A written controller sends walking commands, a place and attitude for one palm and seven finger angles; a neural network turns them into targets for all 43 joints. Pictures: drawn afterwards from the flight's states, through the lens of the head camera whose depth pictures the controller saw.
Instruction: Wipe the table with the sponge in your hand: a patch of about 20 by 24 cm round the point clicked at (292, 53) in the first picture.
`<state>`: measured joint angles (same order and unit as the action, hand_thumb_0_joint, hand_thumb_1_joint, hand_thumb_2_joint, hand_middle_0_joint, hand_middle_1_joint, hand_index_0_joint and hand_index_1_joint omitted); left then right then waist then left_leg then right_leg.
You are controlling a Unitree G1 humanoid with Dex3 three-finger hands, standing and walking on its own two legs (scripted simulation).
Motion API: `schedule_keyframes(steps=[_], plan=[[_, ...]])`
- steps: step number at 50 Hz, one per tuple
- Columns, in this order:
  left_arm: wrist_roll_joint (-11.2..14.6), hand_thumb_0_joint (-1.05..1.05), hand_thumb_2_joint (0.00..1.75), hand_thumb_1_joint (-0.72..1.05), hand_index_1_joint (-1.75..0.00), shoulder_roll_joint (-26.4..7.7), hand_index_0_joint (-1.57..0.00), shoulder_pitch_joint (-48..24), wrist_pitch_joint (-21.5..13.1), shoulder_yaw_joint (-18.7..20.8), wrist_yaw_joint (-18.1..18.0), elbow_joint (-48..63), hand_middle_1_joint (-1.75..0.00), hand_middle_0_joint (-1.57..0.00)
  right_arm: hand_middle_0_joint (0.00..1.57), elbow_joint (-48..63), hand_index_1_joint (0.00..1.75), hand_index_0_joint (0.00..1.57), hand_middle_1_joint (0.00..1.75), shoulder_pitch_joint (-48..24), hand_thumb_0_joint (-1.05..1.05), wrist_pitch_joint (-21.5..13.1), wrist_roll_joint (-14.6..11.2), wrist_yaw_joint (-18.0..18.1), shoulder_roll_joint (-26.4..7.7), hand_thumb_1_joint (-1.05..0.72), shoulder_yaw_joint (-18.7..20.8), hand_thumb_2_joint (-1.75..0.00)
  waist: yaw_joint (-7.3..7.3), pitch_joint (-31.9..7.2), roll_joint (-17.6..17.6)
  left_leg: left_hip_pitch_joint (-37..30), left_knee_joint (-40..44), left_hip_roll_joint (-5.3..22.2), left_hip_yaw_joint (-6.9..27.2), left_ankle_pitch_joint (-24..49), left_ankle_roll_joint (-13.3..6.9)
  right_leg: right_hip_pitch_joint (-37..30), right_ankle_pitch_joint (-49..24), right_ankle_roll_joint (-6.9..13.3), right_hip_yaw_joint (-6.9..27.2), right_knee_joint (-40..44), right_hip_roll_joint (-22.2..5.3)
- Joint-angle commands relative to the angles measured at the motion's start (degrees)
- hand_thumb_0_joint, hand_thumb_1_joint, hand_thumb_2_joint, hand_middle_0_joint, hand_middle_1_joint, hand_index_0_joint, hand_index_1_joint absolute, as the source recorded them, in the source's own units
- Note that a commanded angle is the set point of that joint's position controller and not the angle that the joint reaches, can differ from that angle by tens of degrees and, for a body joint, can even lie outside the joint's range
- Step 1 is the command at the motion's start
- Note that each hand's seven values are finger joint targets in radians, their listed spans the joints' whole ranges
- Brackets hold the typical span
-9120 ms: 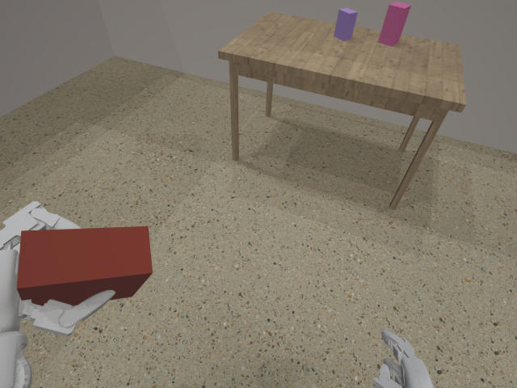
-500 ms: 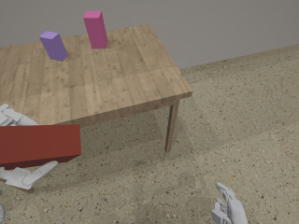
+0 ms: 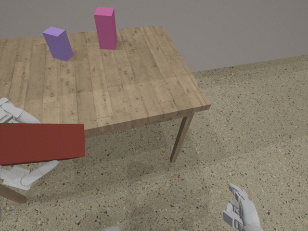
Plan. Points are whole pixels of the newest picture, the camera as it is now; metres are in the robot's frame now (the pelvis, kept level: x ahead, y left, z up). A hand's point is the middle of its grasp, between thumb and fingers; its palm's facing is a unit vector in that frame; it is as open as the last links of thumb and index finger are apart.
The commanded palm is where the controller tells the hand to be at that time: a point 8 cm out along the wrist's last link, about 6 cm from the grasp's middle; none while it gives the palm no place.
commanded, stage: come to a stop and stand still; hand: left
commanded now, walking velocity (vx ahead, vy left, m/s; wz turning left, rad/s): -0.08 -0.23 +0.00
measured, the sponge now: (51, 145) +0.24 +0.21 +0.16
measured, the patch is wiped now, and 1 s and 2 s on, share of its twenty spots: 0.00 0.00 0.00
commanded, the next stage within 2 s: look again from close up in 1.12 s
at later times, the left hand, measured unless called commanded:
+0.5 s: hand (41, 178) +0.18 +0.20 +0.17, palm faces +0.37 -0.84 -0.39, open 9.8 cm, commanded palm +0.12 +0.24 +0.19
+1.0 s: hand (37, 209) +0.14 +0.19 +0.15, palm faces +0.35 -0.86 -0.38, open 9.8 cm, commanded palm +0.08 +0.24 +0.19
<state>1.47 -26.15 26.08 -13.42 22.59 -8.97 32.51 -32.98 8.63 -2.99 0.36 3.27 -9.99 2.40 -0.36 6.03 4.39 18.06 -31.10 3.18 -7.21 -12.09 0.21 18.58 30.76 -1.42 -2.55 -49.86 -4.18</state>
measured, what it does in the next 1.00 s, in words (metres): steps on the spot: right foot, then left foot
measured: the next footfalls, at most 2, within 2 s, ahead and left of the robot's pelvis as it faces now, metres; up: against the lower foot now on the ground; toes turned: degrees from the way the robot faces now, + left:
right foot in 0.22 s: +0.04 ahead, -0.10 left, +0.00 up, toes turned -6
left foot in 0.54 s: -0.02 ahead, +0.08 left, +0.00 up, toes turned -1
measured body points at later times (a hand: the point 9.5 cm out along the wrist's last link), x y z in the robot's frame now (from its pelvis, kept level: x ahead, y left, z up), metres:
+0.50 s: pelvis -0.04 -0.04 +0.01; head -0.04 -0.04 +0.46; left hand +0.15 +0.24 +0.19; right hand +0.10 -0.28 -0.09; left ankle -0.05 +0.09 -0.71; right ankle +0.00 -0.10 -0.73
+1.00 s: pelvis -0.08 -0.04 +0.01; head -0.09 -0.04 +0.46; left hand +0.11 +0.24 +0.17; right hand +0.07 -0.26 -0.09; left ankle -0.06 +0.08 -0.73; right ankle +0.00 -0.10 -0.73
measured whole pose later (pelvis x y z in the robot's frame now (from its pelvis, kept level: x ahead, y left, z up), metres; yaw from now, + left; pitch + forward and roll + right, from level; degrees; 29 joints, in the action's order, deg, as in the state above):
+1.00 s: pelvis -0.08 -0.04 +0.01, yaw -2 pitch -2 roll +0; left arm 1.3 -19.2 25.6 -8.5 15.7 -8.3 22.7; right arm -35.6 12.9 -3.0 0.8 3.2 -10.8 -2.1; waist 0.7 1.0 -0.4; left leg 13.5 -28.5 0.4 -1.2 -14.2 -0.6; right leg 16.1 5.8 4.9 -7.0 -22.7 2.9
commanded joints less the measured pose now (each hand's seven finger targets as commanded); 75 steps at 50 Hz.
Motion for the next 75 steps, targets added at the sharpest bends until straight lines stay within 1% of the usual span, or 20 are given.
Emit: schedule_keyframes(steps=[1, 6, 10, 14, 18, 25, 28, 31, 36, 43, 51, 60, 61, 62, 63, 64, 69, 73, 74, 75], plan=[[0.81, 0.0, 1.3, 0.1, -1.6, -5.78, -1.2, 0.39, -2.59, 6.76, -0.7, 13.89, -1.6, -1.2, 0.2, 7.42, 0.3, 0.2, 0.3, 0.3, 0.0, -3.63, -0.16, -1.47, -8.04, -0.9, 1.36, -0.9, -0.2, -14.68, -21.37, -14.71, 8.43, 15.21, 11.22, 39.37, -7.09, 4.27, -3.86, -0.36, -0.48, -0.51, 2.27], [1.69, 0.0, 1.3, 0.1, -1.6, -3.22, -1.2, 1.01, -0.72, 2.98, 0.51, 17.34, -1.6, -1.2, 0.2, 8.33, 0.3, 0.2, 0.3, -0.29, 0.0, -5.63, -0.28, -2.43, -8.12, -0.9, 0.38, -0.9, -0.28, -13.28, -21.44, -8.11, 11.19, 15.59, 9.93, 20.49, -5.88, -1.77, -5.39, -0.47, -2.41, 10.72, 4.23], [1.44, 0.0, 1.3, 0.1, -1.6, -4.91, -1.2, -0.04, 0.45, 5.26, -0.03, 12.23, -1.6, -1.2, 0.2, 8.18, 0.3, 0.2, 0.3, -0.57, 0.0, -5.1, -0.82, -1.51, -7.65, -0.9, -0.14, -0.9, 0.13, -12.88, -14.58, -2.12, 7.22, 12.25, 6.97, 4.88, -3.31, -10.91, -15.17, -0.41, -2.56, 24.53, 3.84], [2.32, 0.0, 1.3, 0.1, -1.6, -5.84, -1.2, -2.62, 2.49, 5.77, -0.08, 6.4, -1.6, -1.2, 0.2, 7.84, 0.3, 0.2, 0.3, -1.74, 0.0, -4.15, -1.26, -0.73, -5.75, -0.9, -0.66, -0.9, 0.34, -10.07, 7.21, 1.15, -14.65, -1.65, 4.53, -14.33, 1.5, -0.75, -16.4, 7.35, 19.03, 37.23, -11.22], [1.66, 0.0, 1.3, 0.1, -1.6, -3.57, -1.2, -2.03, 1.59, 3.3, -0.17, 3.93, -1.6, -1.2, 0.2, 5.71, 0.3, 0.2, 0.3, -2.81, 0.0, -3.18, -0.84, -0.12, -5.22, -0.9, -2.26, -0.9, -0.15, -10.29, 2.91, 7.21, -21.32, -1.02, 6.71, -10.59, 1.54, -8.2, -26.95, 8.82, 11.04, 33.92, -10.53], [0.91, 0.0, 1.3, 0.1, -1.6, -4.45, -1.2, -2.16, -0.45, 3.26, -1.23, 8.25, -1.6, -1.2, 0.2, 6.0, 0.3, 0.2, 0.3, -1.18, 0.0, -3.73, -0.15, 1.17, -6.74, -0.9, -1.42, -0.9, 0.57, -13.01, -3.32, -4.69, 6.91, -2.17, 5.08, -4.15, -0.32, -12.52, -24.58, 6.11, 9.52, 32.1, -7.14], [0.69, 0.0, 1.3, 0.1, -1.6, -5.42, -1.2, -2.24, -1.57, 3.4, -1.69, 10.9, -1.6, -1.2, 0.2, 7.38, 0.3, 0.2, 0.3, -1.54, 0.0, -3.49, -0.41, 1.19, -9.22, -0.9, -0.46, -0.9, 1.44, -13.3, -12.71, -7.23, 11.52, 7.52, 14.51, 11.75, -3.46, -11.17, -22.8, 1.23, 5.86, 26.48, 0.05], [0.12, 0.0, 1.3, 0.1, -1.6, -5.31, -1.2, -2.76, -1.95, 3.05, -1.27, 9.36, -1.6, -1.2, 0.2, 7.15, 0.3, 0.2, 0.3, -2.47, 0.0, -3.68, 0.05, 1.51, -8.19, -0.9, -1.51, -0.9, 1.23, -7.5, -18.2, 6.38, 16.43, 8.77, 15.38, -2.31, -3.78, -14.38, -16.54, 1.3, 3.6, 23.57, 1.46], [-0.02, 0.0, 1.3, 0.1, -1.6, -3.34, -1.2, -3.82, -1.7, 1.8, -0.6, 2.97, -1.6, -1.2, 0.2, 6.68, 0.3, 0.2, 0.3, -0.41, 0.0, -4.72, -0.25, 1.27, -8.56, -0.9, -1.12, -0.9, 0.92, -7.77, -9.88, 7.39, 13.24, 4.2, 11.16, -10.98, -2.13, -14.93, -18.14, 1.53, 5.95, 27.83, 0.77], [0.11, 0.0, 1.3, 0.1, -1.6, -3.15, -1.2, -6.48, 0.51, 0.31, -0.3, 0.47, -1.6, -1.2, 0.2, 6.04, 0.3, 0.2, 0.3, -0.36, 0.0, -3.63, -0.29, 0.41, -7.36, -0.9, -1.27, -0.9, 0.07, -8.14, 3.7, -1.88, -1.11, -1.62, 7.57, -9.34, -1.35, -2.38, 3.58, 3.73, 16.71, 42.43, -7.65], [-0.41, 0.0, 1.3, 0.1, -1.6, -5.44, -1.2, -6.34, -0.45, 1.99, -1.08, 8.58, -1.6, -1.2, 0.2, 7.25, 0.3, 0.2, 0.3, -1.39, 0.0, -3.28, 0.34, 0.86, -7.86, -0.9, -1.87, -0.9, 1.01, -8.15, -10.51, 4.01, 14.13, 1.9, 12.8, -14.69, -2.95, -11.51, -3.97, 1.85, 8.8, 34.36, -0.63], [-0.06, 0.0, 1.3, 0.1, -1.6, -2.69, -1.2, -0.55, -0.31, 1.31, -0.46, 0.9, -1.6, -1.2, 0.2, 6.93, 0.3, 0.2, 0.3, -0.15, 0.0, -3.96, -0.41, 0.52, -8.08, -0.9, -1.68, -0.9, 0.77, -8.57, -5.9, 4.73, 12.35, 1.69, 11.53, -11.33, -1.91, -12.64, -10.21, 1.87, 8.59, 33.72, -0.32], [-7.69, 0.0, 1.3, 0.1, -1.6, -52.2, -1.2, -67.54, -6.27, 34.67, 0.37, 19.43, -1.6, -1.2, 0.2, 4.96, 0.3, 0.2, 0.3, 8.35, 0.0, -8.01, 0.56, 0.65, -11.41, -0.9, -0.45, -0.9, -0.17, 1.82, 1.07, 5.13, 5.65, -0.07, 4.56, -4.49, -1.98, -1.38, -14.95, -9.65, 7.43, 37.07, 0.83], [-1.36, 0.0, 1.3, 0.1, -1.6, -16.57, -1.2, -33.51, -4.69, 12.36, 2.98, -16.81, -1.6, -1.2, 0.2, 3.55, 0.3, 0.2, 0.3, 2.84, 0.0, -7.56, -1.06, 0.55, -4.22, -0.9, -2.56, -0.9, 0.72, -16.84, -3.59, -1.9, 2.38, -1.28, 6.38, -1.48, -3.27, -6.66, -4.65, -2.03, 6.9, 33.55, -5.15], [0.84, 0.0, 1.3, 0.1, -1.6, -12.22, -1.2, -15.1, -4.54, 10.64, 2.7, -15.87, -1.6, -1.2, 0.2, 6.53, 0.3, 0.2, 0.3, 3.03, 0.0, -8.13, -1.19, 0.55, -6.2, -0.9, -1.19, -0.9, 4.84, -9.72, -0.1, -1.33, 0.43, -3.02, 7.03, -6.4, -1.69, -4.78, -1.7, -2.05, 15.42, 41.14, -4.02], [2.14, 0.0, 1.3, 0.1, -1.6, -2.87, -1.2, -11.17, -3.72, 3.81, 3.54, -19.95, -1.6, -1.2, 0.2, 7.74, 0.3, 0.2, 0.3, 1.8, 0.0, -8.95, -1.72, -0.53, -7.51, -0.9, -0.78, -0.9, 3.82, -10.41, -4.35, -4.65, 3.05, -2.72, 6.65, -6.89, -1.44, -5.84, -2.3, 2.21, 15.24, 39.74, -5.82], [1.84, 0.0, 1.3, 0.1, -1.6, -0.1, -1.2, -6.31, -5.54, -2.86, 3.97, -2.49, -1.6, -1.2, 0.2, 8.58, 0.3, 0.2, 0.3, 0.21, 0.0, -10.06, -1.86, -2.39, -8.2, -0.9, -1.51, -0.9, 3.45, -8.53, -6.75, -0.2, 12.59, -0.61, 8.85, -13.61, -3.2, -8.72, -2.04, 0.59, 9.84, 32.75, -0.31], [0.4, 0.0, 1.3, 0.1, -1.6, -6.46, -1.2, -10.28, -4.95, 3.94, 2.59, 1.86, -1.6, -1.2, 0.2, 9.67, 0.3, 0.2, 0.3, 0.04, 0.0, -10.67, -1.31, -2.01, -8.81, -0.9, -1.37, -0.9, 3.08, -9.1, 1.41, 2.59, 13.61, 0.83, 11.22, -10.37, -3.09, -12.33, -9.85, 1.56, 7.13, 29.12, 1.5], [0.3, 0.0, 1.3, 0.1, -1.6, -11.08, -1.2, -13.17, -5.1, 8.33, 2.12, 4.26, -1.6, -1.2, 0.2, 9.68, 0.3, 0.2, 0.3, -0.57, 0.0, -10.54, -0.86, -1.83, -9.09, -0.9, -1.47, -0.9, 2.93, -9.07, -2.42, 1.78, 14.22, 0.59, 11.08, -10.09, -2.77, -11.28, -9.7, 1.8, 7.73, 28.96, 1.79], [0.29, 0.0, 1.3, 0.1, -1.6, -8.79, -1.2, -14.18, -5.45, 7.33, 2.25, 4.86, -1.6, -1.2, 0.2, 9.95, 0.3, 0.2, 0.3, -0.69, 0.0, -10.49, -0.48, -1.63, -8.4, -0.9, -1.77, -0.9, 2.58, -9.39, -4.69, 3.05, 15.24, 0.95, 12.45, -10.92, -2.97, -12.63, -10.31, 2.1, 6.74, 27.75, 1.42]])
